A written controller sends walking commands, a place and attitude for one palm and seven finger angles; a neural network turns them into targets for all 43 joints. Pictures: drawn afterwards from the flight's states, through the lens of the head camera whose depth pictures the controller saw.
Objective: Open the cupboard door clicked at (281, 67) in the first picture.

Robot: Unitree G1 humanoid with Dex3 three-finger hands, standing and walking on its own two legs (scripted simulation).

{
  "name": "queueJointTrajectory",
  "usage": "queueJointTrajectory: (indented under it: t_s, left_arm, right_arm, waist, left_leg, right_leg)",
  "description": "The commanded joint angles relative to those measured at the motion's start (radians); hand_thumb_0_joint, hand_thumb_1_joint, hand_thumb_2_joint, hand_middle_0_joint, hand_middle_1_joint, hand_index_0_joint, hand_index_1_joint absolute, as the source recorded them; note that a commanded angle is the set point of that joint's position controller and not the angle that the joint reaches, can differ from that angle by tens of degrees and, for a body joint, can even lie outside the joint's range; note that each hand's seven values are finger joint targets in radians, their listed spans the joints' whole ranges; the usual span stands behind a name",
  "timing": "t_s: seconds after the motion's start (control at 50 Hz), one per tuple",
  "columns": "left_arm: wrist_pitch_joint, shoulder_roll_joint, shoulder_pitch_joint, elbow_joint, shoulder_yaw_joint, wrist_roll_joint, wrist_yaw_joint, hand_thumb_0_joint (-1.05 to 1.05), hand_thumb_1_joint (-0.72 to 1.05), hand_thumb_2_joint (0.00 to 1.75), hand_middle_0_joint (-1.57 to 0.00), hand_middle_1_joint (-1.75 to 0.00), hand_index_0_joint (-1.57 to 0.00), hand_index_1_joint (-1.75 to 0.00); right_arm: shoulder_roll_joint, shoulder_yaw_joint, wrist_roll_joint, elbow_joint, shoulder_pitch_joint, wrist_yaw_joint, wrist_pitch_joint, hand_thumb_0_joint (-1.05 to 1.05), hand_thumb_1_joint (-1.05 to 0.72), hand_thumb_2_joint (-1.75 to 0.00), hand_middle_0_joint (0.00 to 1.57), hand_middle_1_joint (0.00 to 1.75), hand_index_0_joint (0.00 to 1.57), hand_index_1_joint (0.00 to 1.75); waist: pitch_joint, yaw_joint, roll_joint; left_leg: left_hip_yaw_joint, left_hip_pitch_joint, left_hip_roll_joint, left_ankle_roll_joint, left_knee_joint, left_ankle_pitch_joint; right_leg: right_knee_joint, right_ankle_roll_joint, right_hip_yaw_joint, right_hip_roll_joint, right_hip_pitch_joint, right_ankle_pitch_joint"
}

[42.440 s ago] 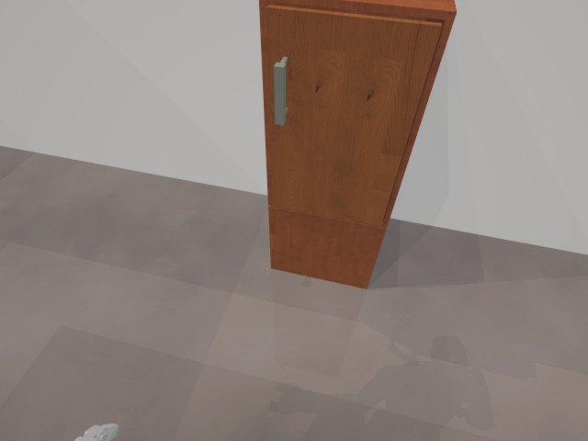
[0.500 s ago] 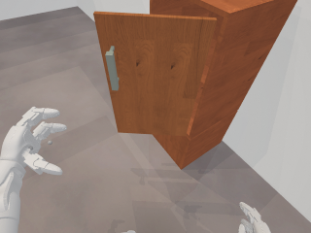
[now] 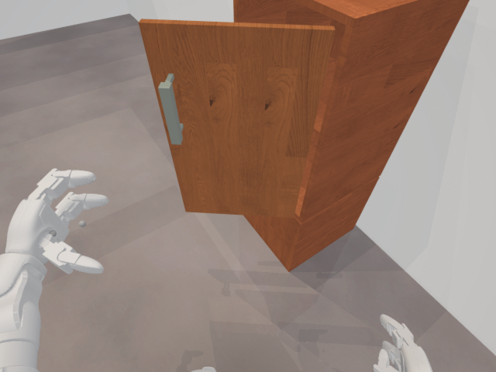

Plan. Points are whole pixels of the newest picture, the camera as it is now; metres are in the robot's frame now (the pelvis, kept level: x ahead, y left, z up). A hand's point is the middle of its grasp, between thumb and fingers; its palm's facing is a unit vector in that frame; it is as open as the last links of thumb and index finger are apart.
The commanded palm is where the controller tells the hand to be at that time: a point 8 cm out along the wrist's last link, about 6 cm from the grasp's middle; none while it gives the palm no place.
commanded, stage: move the hooked fingers beside the handle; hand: left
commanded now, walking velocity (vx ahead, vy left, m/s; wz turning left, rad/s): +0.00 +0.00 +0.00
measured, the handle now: (173, 110) +0.61 +0.21 +0.08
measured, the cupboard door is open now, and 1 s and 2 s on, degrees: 53 53 53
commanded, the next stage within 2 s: none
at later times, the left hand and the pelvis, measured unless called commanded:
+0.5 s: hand (108, 179) +0.39 +0.27 +0.09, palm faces +0.03 -1.00 +0.01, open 14.0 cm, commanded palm +0.37 +0.32 +0.10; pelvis +0.01 +0.01 +0.00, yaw -1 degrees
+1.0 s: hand (129, 147) +0.47 +0.26 +0.10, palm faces +0.03 -1.00 +0.01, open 14.0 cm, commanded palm +0.45 +0.31 +0.09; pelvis +0.01 +0.02 -0.01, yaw -2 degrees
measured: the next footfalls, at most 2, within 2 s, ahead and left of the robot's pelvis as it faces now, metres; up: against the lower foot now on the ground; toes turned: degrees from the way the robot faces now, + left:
none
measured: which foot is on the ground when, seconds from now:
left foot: down 0.00-1.00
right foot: down 0.00-1.00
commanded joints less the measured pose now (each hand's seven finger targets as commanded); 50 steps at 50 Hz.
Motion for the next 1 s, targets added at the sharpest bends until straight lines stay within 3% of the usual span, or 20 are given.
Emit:
queueJointTrajectory:
  t_s: [0.0, 0.04, 0.08, 0.12, 0.22, 0.24, 0.26, 0.32, 0.34, 0.36, 0.42, 0.52, 0.54, 0.64, 0.7, 0.72, 0.8, 0.88, 0.9, 0.98]
  left_arm:
    - [-0.077, 0.279, -0.399, -0.164, 0.058, -0.008, 0.002, 0.0, -0.5, 0.3, -0.3, -1.2, -0.3, -1.2]
    - [-0.085, 0.318, -0.467, -0.116, 0.072, -0.003, 0.004, 0.0, -0.5, 0.3, -0.3, -1.2, -0.3, -1.2]
    - [-0.089, 0.315, -0.526, -0.066, 0.057, 0.01, 0.003, 0.0, -0.5, 0.3, -0.3, -1.2, -0.3, -1.2]
    - [-0.099, 0.323, -0.541, -0.045, 0.058, 0.018, 0.001, 0.0, -0.5, 0.3, -0.3, -1.2, -0.3, -1.2]
    - [-0.092, 0.359, -0.516, 0.048, 0.091, 0.027, -0.003, 0.0, -0.5, 0.3, -0.3, -1.2, -0.3, -1.2]
    - [-0.092, 0.36, -0.495, 0.052, 0.1, 0.02, -0.005, 0.0, -0.5, 0.3, -0.3, -1.2, -0.3, -1.2]
    - [-0.089, 0.375, -0.499, 0.066, 0.11, 0.026, -0.003, 0.0, -0.5, 0.3, -0.3, -1.2, -0.3, -1.2]
    - [-0.091, 0.331, -0.559, 0.068, 0.065, 0.033, 0.003, 0.0, -0.5, 0.3, -0.3, -1.2, -0.3, -1.2]
    - [-0.097, 0.347, -0.57, 0.075, 0.083, 0.03, 0.008, 0.0, -0.5, 0.3, -0.3, -1.2, -0.3, -1.2]
    - [-0.103, 0.372, -0.58, 0.085, 0.101, 0.036, 0.013, 0.0, -0.5, 0.3, -0.3, -1.2, -0.3, -1.2]
    - [-0.126, 0.33, -0.654, 0.07, 0.053, 0.056, 0.027, 0.0, -0.5, 0.3, -0.3, -1.2, -0.3, -1.2]
    - [-0.155, 0.313, -0.738, 0.094, 0.026, 0.076, 0.055, 0.0, -0.5, 0.3, -0.3, -1.2, -0.3, -1.2]
    - [-0.158, 0.337, -0.759, 0.109, 0.047, 0.076, 0.061, 0.0, -0.5, 0.3, -0.3, -1.2, -0.3, -1.2]
    - [-0.152, 0.39, -0.803, 0.212, 0.077, 0.101, 0.074, 0.0, -0.5, 0.3, -0.3, -1.2, -0.3, -1.2]
    - [-0.149, 0.342, -0.877, 0.274, 0.014, 0.121, 0.079, 0.0, -0.5, 0.3, -0.3, -1.2, -0.3, -1.2]
    - [-0.156, 0.356, -0.918, 0.288, 0.016, 0.128, 0.084, 0.0, -0.5, 0.3, -0.3, -1.2, -0.3, -1.2]
    - [-0.184, 0.386, -0.977, 0.376, 0.034, 0.14, 0.089, 0.0, -0.5, 0.3, -0.3, -1.2, -0.3, -1.2]
    - [-0.215, 0.397, -1.055, 0.411, 0.025, 0.154, 0.084, 0.0, -0.5, 0.3, -0.3, -1.2, -0.3, -1.2]
    - [-0.219, 0.441, -1.041, 0.424, 0.062, 0.159, 0.085, 0.0, -0.5, 0.3, -0.3, -1.2, -0.3, -1.2]
    - [-0.215, 0.44, -1.106, 0.485, 0.038, 0.175, 0.087, 0.0, -0.5, 0.3, -0.3, -1.2, -0.3, -1.2]
  right_arm:
    - [-0.136, -0.061, -0.001, -0.121, -0.037, -0.024, -0.049, 0.0, -0.9, -0.9, 0.2, 0.3, 0.2, 0.3]
    - [-0.141, -0.059, -0.001, -0.106, -0.027, -0.03, -0.04, 0.0, -0.9, -0.9, 0.2, 0.3, 0.2, 0.3]
    - [-0.139, -0.058, 0.0, -0.097, -0.023, -0.031, -0.035, 0.0, -0.9, -0.9, 0.2, 0.3, 0.2, 0.3]
    - [-0.14, -0.062, -0.001, -0.093, -0.015, -0.028, -0.033, 0.0, -0.9, -0.9, 0.2, 0.3, 0.2, 0.3]
    - [-0.15, -0.07, -0.002, -0.099, 0.014, -0.014, -0.009, 0.0, -0.9, -0.9, 0.2, 0.3, 0.2, 0.3]
    - [-0.15, -0.07, -0.005, -0.107, 0.021, -0.01, -0.006, 0.0, -0.9, -0.9, 0.2, 0.3, 0.2, 0.3]
    - [-0.152, -0.071, -0.003, -0.109, 0.024, -0.007, 0.001, 0.0, -0.9, -0.9, 0.2, 0.3, 0.2, 0.3]
    - [-0.153, -0.075, -0.003, -0.115, 0.036, 0.0, 0.017, 0.0, -0.9, -0.9, 0.2, 0.3, 0.2, 0.3]
    - [-0.155, -0.077, -0.004, -0.115, 0.045, 0.0, 0.021, 0.0, -0.9, -0.9, 0.2, 0.3, 0.2, 0.3]
    - [-0.16, -0.08, -0.005, -0.114, 0.051, 0.001, 0.026, 0.0, -0.9, -0.9, 0.2, 0.3, 0.2, 0.3]
    - [-0.158, -0.083, -0.007, -0.106, 0.068, 0.003, 0.039, 0.0, -0.9, -0.9, 0.2, 0.3, 0.2, 0.3]
    - [-0.162, -0.088, -0.012, -0.084, 0.093, 0.004, 0.055, 0.0, -0.9, -0.9, 0.2, 0.3, 0.2, 0.3]
    - [-0.167, -0.088, -0.014, -0.076, 0.101, 0.002, 0.059, 0.0, -0.9, -0.9, 0.2, 0.3, 0.2, 0.3]
    - [-0.171, -0.086, -0.019, -0.062, 0.12, 0.006, 0.085, 0.0, -0.9, -0.9, 0.2, 0.3, 0.2, 0.3]
    - [-0.168, -0.082, -0.017, -0.062, 0.123, 0.011, 0.099, 0.0, -0.9, -0.9, 0.2, 0.3, 0.2, 0.3]
    - [-0.171, -0.082, -0.019, -0.058, 0.129, 0.011, 0.102, 0.0, -0.9, -0.9, 0.2, 0.3, 0.2, 0.3]
    - [-0.181, -0.086, -0.025, -0.045, 0.162, 0.012, 0.118, 0.0, -0.9, -0.9, 0.2, 0.3, 0.2, 0.3]
    - [-0.182, -0.087, -0.031, -0.029, 0.183, 0.018, 0.131, 0.0, -0.9, -0.9, 0.2, 0.3, 0.2, 0.3]
    - [-0.188, -0.09, -0.033, -0.027, 0.19, 0.018, 0.137, 0.0, -0.9, -0.9, 0.2, 0.3, 0.2, 0.3]
    - [-0.187, -0.086, -0.033, -0.015, 0.208, 0.019, 0.157, 0.0, -0.9, -0.9, 0.2, 0.3, 0.2, 0.3]
  waist:
    - [-0.179, -0.037, 0.049]
    - [-0.184, -0.045, 0.015]
    - [-0.203, -0.053, 0.033]
    - [-0.24, -0.041, 0.082]
    - [-0.289, -0.024, 0.031]
    - [-0.304, -0.009, 0.036]
    - [-0.299, -0.013, 0.024]
    - [-0.275, -0.03, 0.051]
    - [-0.274, -0.031, 0.011]
    - [-0.284, -0.03, 0.017]
    - [-0.303, -0.047, 0.09]
    - [-0.339, -0.069, 0.087]
    - [-0.343, -0.072, 0.061]
    - [-0.342, -0.066, 0.069]
    - [-0.297, -0.089, 0.102]
    - [-0.292, -0.097, 0.106]
    - [-0.339, -0.11, 0.053]
    - [-0.397, -0.118, 0.102]
    - [-0.413, -0.109, 0.108]
    - [-0.376, -0.136, 0.103]
  left_leg:
    - [-0.035, 0.206, -0.032, 0.026, -0.073, 0.077]
    - [-0.036, 0.179, -0.029, 0.026, -0.059, 0.069]
    - [-0.035, 0.179, -0.029, 0.027, -0.056, 0.065]
    - [-0.036, 0.203, -0.029, 0.027, -0.054, 0.093]
    - [-0.032, 0.195, -0.028, 0.029, -0.047, 0.17]
    - [-0.028, 0.184, -0.032, 0.028, -0.042, 0.187]
    - [-0.028, 0.182, -0.029, 0.028, -0.045, 0.192]
    - [-0.027, 0.193, -0.029, 0.028, -0.048, 0.176]
    - [-0.031, 0.186, -0.027, 0.031, -0.043, 0.184]
    - [-0.03, 0.182, -0.026, 0.03, -0.046, 0.177]
    - [-0.042, 0.232, -0.021, 0.024, -0.046, 0.186]
    - [-0.064, 0.282, -0.012, 0.021, -0.044, 0.187]
    - [-0.068, 0.278, -0.009, 0.024, -0.038, 0.201]
    - [-0.069, 0.25, -0.007, 0.02, -0.034, 0.215]
    - [-0.076, 0.245, -0.001, 0.016, -0.041, 0.17]
    - [-0.085, 0.247, 0.002, 0.015, -0.041, 0.157]
    - [-0.09, 0.246, 0.006, 0.018, -0.022, 0.169]
    - [-0.09, 0.267, 0.005, 0.015, 0.001, 0.201]
    - [-0.088, 0.264, 0.007, 0.014, 0.007, 0.21]
    - [-0.086, 0.222, 0.008, 0.019, 0.018, 0.196]
  right_leg:
    - [-0.151, 0.036, 0.107, -0.009, -0.084, 0.177]
    - [-0.151, 0.038, 0.123, -0.013, -0.072, 0.157]
    - [-0.147, 0.039, 0.127, -0.016, -0.082, 0.156]
    - [-0.134, 0.033, 0.119, -0.015, -0.076, 0.191]
    - [-0.097, 0.032, 0.096, -0.004, -0.046, 0.306]
    - [-0.089, 0.03, 0.098, -0.003, -0.025, 0.327]
    - [-0.086, 0.032, 0.093, -0.002, -0.033, 0.341]
    - [-0.085, 0.03, 0.079, 0.006, -0.083, 0.313]
    - [-0.083, 0.027, 0.079, 0.01, -0.072, 0.318]
    - [-0.083, 0.03, 0.081, 0.009, -0.077, 0.312]
    - [-0.07, 0.021, 0.065, 0.015, -0.127, 0.285]
    - [-0.068, 0.019, 0.056, 0.02, -0.171, 0.249]
    - [-0.063, 0.016, 0.054, 0.022, -0.165, 0.259]
    - [-0.054, 0.014, 0.052, 0.021, -0.162, 0.268]
    - [-0.056, 0.017, 0.046, 0.019, -0.231, 0.214]
    - [-0.055, 0.016, 0.044, 0.02, -0.249, 0.196]
    - [-0.042, 0.018, 0.046, 0.022, -0.257, 0.201]
    - [-0.026, 0.019, 0.05, 0.023, -0.273, 0.216]
    - [-0.021, 0.018, 0.052, 0.023, -0.27, 0.222]
    - [-0.02, 0.023, 0.053, 0.026, -0.298, 0.219]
